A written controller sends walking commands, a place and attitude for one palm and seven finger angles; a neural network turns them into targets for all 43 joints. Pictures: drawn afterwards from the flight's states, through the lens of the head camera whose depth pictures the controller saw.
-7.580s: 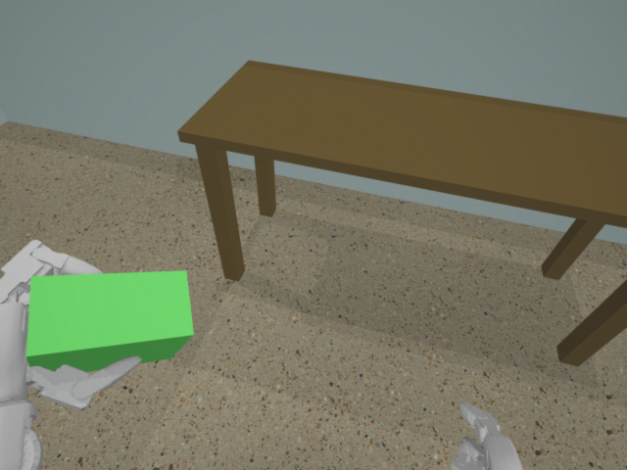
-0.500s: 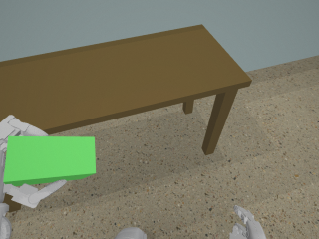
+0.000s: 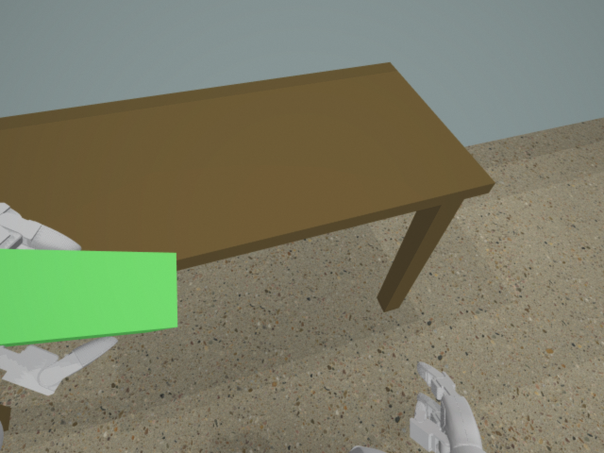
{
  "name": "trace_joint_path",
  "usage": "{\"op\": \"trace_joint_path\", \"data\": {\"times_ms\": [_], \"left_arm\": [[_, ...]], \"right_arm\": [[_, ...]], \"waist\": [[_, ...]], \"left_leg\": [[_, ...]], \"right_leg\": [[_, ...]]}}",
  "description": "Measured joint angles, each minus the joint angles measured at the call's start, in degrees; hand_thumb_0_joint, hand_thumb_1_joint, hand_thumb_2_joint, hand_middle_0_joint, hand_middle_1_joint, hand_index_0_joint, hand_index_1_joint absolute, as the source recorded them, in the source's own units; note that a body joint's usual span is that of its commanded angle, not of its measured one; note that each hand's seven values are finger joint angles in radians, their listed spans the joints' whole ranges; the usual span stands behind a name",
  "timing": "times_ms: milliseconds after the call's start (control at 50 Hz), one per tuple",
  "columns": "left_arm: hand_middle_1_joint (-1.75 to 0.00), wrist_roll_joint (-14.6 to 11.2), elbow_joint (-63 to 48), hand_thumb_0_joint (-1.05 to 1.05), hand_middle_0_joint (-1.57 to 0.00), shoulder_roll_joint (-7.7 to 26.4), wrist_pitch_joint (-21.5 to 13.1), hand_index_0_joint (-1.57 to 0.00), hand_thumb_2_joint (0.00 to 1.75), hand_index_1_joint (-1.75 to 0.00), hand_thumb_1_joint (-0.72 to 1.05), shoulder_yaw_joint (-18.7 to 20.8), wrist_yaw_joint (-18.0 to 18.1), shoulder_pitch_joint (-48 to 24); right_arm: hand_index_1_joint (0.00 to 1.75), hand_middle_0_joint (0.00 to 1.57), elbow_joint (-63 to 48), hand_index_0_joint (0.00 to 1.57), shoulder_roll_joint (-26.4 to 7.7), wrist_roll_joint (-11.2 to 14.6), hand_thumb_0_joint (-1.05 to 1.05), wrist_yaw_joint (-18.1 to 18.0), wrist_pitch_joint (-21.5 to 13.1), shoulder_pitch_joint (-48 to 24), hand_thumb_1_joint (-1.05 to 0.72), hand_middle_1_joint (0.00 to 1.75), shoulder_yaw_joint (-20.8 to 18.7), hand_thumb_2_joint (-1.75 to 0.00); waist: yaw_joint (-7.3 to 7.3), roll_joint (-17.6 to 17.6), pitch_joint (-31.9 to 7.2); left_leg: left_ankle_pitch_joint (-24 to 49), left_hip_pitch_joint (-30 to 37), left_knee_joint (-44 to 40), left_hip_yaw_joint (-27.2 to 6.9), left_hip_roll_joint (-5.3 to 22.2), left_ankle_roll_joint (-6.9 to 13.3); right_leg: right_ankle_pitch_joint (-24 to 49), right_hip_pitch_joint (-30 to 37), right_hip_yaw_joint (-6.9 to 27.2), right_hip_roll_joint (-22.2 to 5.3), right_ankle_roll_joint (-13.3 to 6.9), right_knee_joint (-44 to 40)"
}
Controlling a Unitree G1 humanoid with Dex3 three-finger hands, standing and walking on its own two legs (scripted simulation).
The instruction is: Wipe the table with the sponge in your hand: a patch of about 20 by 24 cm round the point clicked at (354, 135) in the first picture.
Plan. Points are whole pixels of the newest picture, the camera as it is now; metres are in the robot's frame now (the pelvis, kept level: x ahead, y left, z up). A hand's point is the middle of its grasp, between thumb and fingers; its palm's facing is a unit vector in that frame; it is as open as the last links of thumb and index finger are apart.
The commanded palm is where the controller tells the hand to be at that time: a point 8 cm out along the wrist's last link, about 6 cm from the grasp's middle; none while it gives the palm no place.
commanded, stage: come to a stop and stand still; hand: left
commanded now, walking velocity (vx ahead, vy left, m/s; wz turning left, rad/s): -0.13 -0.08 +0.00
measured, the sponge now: (113, 298) +0.23 +0.20 +0.16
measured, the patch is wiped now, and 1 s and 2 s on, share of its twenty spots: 0.00 0.00 0.00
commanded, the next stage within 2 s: look again from close up in 1.02 s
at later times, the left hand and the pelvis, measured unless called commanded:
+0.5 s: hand (39, 374) +0.16 +0.22 +0.17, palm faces +0.39 -0.82 -0.41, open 10.8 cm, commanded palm +0.11 +0.27 +0.18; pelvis -0.05 -0.02 +0.00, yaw +1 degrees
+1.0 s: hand (81, 392) +0.15 +0.19 +0.16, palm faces +0.33 -0.83 -0.45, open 10.8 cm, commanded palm +0.09 +0.24 +0.18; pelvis -0.07 -0.04 +0.00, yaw +0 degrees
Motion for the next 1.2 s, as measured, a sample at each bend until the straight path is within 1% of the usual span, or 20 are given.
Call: {"op": "trace_joint_path", "data": {"times_ms": [100,140,180,240,300,360,440,520,580,620,660,760,820,880,940,980,1040,1120,1160,1200], "left_arm": [[-1.39,-0.1,2.7,-0.01,-0.63,-0.1,2.3,-0.65,1.01,-1.37,-0.55,-0.7,-0.1,0.0],[-1.39,0.3,4.6,-0.01,-0.63,-1.3,3.0,-0.65,1.01,-1.37,-0.55,-1.4,-0.2,-1.2],[-1.39,0.2,5.6,-0.01,-0.63,-2.4,3.6,-0.65,1.01,-1.37,-0.55,-2.2,-0.2,-1.9],[-1.39,0.1,6.2,-0.01,-0.63,-3.7,3.8,-0.65,1.01,-1.37,-0.55,-3.2,-0.1,-1.9],[-1.39,0.4,6.2,-0.01,-0.63,-3.8,3.6,-0.65,1.01,-1.37,-0.55,-3.8,0.3,-1.4],[-1.39,0.6,6.2,-0.01,-0.63,-2.9,2.8,-0.65,1.01,-1.37,-0.55,-3.8,0.4,-1.0],[-1.39,0.9,6.0,-0.01,-0.63,-2.1,2.0,-0.65,1.01,-1.37,-0.55,-3.4,0.5,-0.8],[-1.39,1.3,5.0,-0.01,-0.63,-2.3,1.4,-0.65,1.01,-1.37,-0.55,-3.5,0.9,-0.8],[-1.39,1.6,6.5,-0.01,-0.63,-2.4,0.8,-0.65,1.01,-1.37,-0.55,-3.4,1.0,-1.9],[-1.39,2.0,8.2,-0.01,-0.63,-2.4,1.0,-0.65,1.01,-1.37,-0.55,-3.3,0.8,-2.6],[-1.39,2.3,9.3,-0.01,-0.63,-2.6,1.6,-0.65,1.01,-1.37,-0.55,-3.2,0.7,-3.0],[-1.39,1.9,9.2,-0.01,-0.63,-3.5,2.8,-0.65,1.01,-1.37,-0.55,-3.5,0.7,-3.2],[-1.39,1.9,8.5,-0.01,-0.63,-2.8,2.6,-0.65,1.02,-1.37,-0.55,-3.4,0.7,-4.0],[-1.39,1.6,8.7,-0.01,-0.63,-3.1,2.2,-0.65,1.02,-1.37,-0.55,-4.2,0.2,-5.0],[-1.39,0.9,7.6,-0.01,-0.63,-3.1,2.0,-0.65,1.02,-1.37,-0.55,-4.2,-0.2,-3.5],[-1.39,0.8,6.2,-0.01,-0.63,-2.9,1.7,-0.65,1.02,-1.37,-0.55,-3.6,-0.1,-1.5],[-1.39,0.7,4.1,-0.01,-0.63,-2.3,1.2,-0.65,1.02,-1.37,-0.55,-2.8,0.1,0.8],[-1.39,0.8,4.1,-0.01,-0.63,-1.5,0.9,-0.65,1.02,-1.37,-0.55,-2.2,0.4,0.2],[-1.39,2.6,9.0,-0.01,-0.63,4.1,-0.9,-0.66,1.02,-1.36,-0.55,-1.8,-1.6,-8.1],[-1.38,3.0,15.5,-0.01,-0.63,6.8,-3.0,-0.66,1.02,-1.36,-0.55,0.9,-2.6,-17.5]], "right_arm": [[0.30,0.21,0.3,0.21,0.1,-0.1,0.01,-0.4,0.7,1.0,-0.90,0.30,1.5,-0.90],[0.30,0.21,0.7,0.21,-0.9,0.0,0.01,-0.6,1.1,0.8,-0.90,0.30,1.5,-0.90],[0.30,0.21,1.0,0.21,-2.0,0.3,0.02,-0.7,1.5,0.8,-0.90,0.30,1.1,-0.90],[0.30,0.21,1.5,0.21,-3.6,0.5,0.02,-0.9,2.0,0.5,-0.90,0.30,0.1,-0.90],[0.30,0.20,1.7,0.21,-4.9,0.4,0.02,-1.6,2.7,0.2,-0.90,0.30,-0.6,-0.90],[0.30,0.20,1.4,0.21,-5.9,0.3,0.02,-2.5,3.4,0.6,-0.90,0.30,-1.4,-0.90],[0.30,0.20,1.1,0.20,-7.1,0.0,0.02,-2.7,3.8,2.0,-0.90,0.30,-2.5,-0.90],[0.30,0.20,0.8,0.20,-7.9,-0.4,0.02,-2.7,3.5,3.7,-0.90,0.30,-3.1,-0.90],[0.30,0.20,1.4,0.20,-6.6,-0.4,0.02,-2.9,2.9,4.4,-0.90,0.30,-3.0,-0.90],[0.30,0.20,2.0,0.20,-5.2,-0.2,0.02,-2.7,2.1,5.1,-0.90,0.30,-2.6,-0.90],[0.30,0.20,2.6,0.20,-3.8,0.0,0.02,-2.3,1.3,5.5,-0.90,0.30,-1.9,-0.90],[0.30,0.20,3.5,0.21,-1.1,-0.1,0.02,-1.2,0.0,4.7,-0.90,0.30,0.1,-0.90],[0.30,0.20,3.1,0.21,-0.4,-0.2,0.02,-0.7,-0.3,3.2,-0.90,0.30,0.9,-0.90],[0.30,0.21,3.5,0.21,-1.4,0.1,0.02,-0.4,0.5,1.1,-0.90,0.30,0.4,-0.90],[0.30,0.21,3.6,0.21,-2.6,0.3,0.02,-0.5,1.9,0.0,-0.90,0.30,-0.4,-0.90],[0.30,0.21,3.0,0.21,-3.6,0.2,0.02,-0.9,2.7,-0.2,-0.90,0.30,-0.7,-0.90],[0.30,0.20,1.7,0.21,-5.3,0.1,0.02,-1.6,3.2,0.4,-0.90,0.30,-1.6,-0.90],[0.30,0.20,1.6,0.20,-6.0,0.2,0.02,-2.6,3.4,1.2,-0.90,0.30,-2.9,-0.90],[0.30,0.20,0.5,0.20,-6.2,1.3,0.02,-3.6,0.3,4.6,-0.90,0.30,-2.3,-0.90],[0.30,0.20,1.3,0.20,-6.4,0.2,0.02,-2.1,-2.2,5.2,-0.90,0.30,-1.2,-0.90]], "waist": [[1.12,0.8,0.0],[1.10,2.6,0.6],[0.89,3.6,0.2],[0.82,2.6,-0.4],[-0.10,1.1,-0.9],[-0.78,0.0,-1.8],[-0.46,-1.0,-3.2],[0.19,-1.0,-3.9],[0.96,-1.2,-3.5],[0.63,-0.5,-3.9],[0.80,0.0,-4.1],[1.45,1.5,-3.2],[1.66,1.7,-1.8],[0.33,3.6,-0.6],[-0.46,2.5,-0.3],[-0.93,1.7,-0.2],[-1.17,1.3,0.0],[0.58,-0.6,0.1],[2.92,-1.4,-0.5],[4.45,-1.2,-1.0]], "left_leg": [[-0.6,1.0,0.8,0.4,-0.1,-0.9],[-1.3,0.8,2.6,-0.3,1.1,-1.5],[-2.6,-0.1,4.7,-1.6,1.4,-2.5],[-11.4,-3.0,14.4,-5.8,-1.4,-3.5],[-13.4,-4.0,21.0,-7.5,-3.0,-3.9],[-12.8,-3.0,20.7,-7.8,-3.1,-3.5],[-12.9,0.4,13.6,-7.5,-2.8,-2.5],[-8.9,6.5,-0.9,-6.7,-2.5,-1.0],[-3.0,7.0,-1.7,-6.4,-2.6,-1.3],[-2.9,7.2,-2.1,-7.2,-2.2,-1.3],[-2.6,7.3,-2.9,-7.7,-1.8,-1.6],[-2.5,6.5,-2.3,-7.5,-0.2,-2.7],[-4.2,4.4,1.5,-7.0,0.4,-3.8],[-8.7,1.3,7.8,-8.4,1.0,-3.6],[-13.1,-1.8,16.3,-8.5,-1.2,-3.3],[-12.4,-1.6,14.7,-7.6,-1.9,-3.4],[-6.0,1.0,5.6,-6.8,-2.2,-3.2],[-2.7,3.5,1.3,-5.5,-2.8,-0.9],[-2.6,2.4,1.6,-6.3,-3.3,-0.9],[-3.6,0.5,3.8,-7.3,-2.6,-1.3]], "right_leg": [[5.8,6.5,-0.2,1.5,-0.5,-14.0],[9.6,8.0,-1.1,2.7,-3.9,-16.2],[9.3,7.9,-1.6,3.4,-6.7,-15.9],[8.9,6.7,-0.9,2.8,-8.0,-14.9],[9.8,6.3,-0.5,2.0,-8.1,-15.3],[11.2,6.0,-0.7,1.6,-8.0,-16.7],[13.4,5.3,-1.1,1.4,-7.7,-18.9],[13.8,4.0,-1.7,1.3,-6.6,-18.5],[4.5,1.9,0.7,1.8,-3.8,-10.2],[2.1,0.3,1.9,2.1,-2.6,-2.0],[1.7,0.1,2.1,1.7,-1.7,1.4],[0.9,5.2,1.3,1.0,-0.6,-7.8],[8.4,9.6,0.5,1.0,-1.5,-18.0],[9.4,8.4,-0.6,2.1,-4.8,-16.3],[8.4,7.9,-0.2,1.5,-5.7,-16.1],[9.0,8.0,0.2,1.3,-5.5,-16.8],[9.0,8.0,-0.1,1.6,-5.2,-16.6],[7.7,7.9,0.7,1.1,-3.9,-14.9],[7.9,7.3,0.8,1.1,-3.9,-14.6],[8.4,6.7,0.2,2.0,-5.3,-15.0]]}}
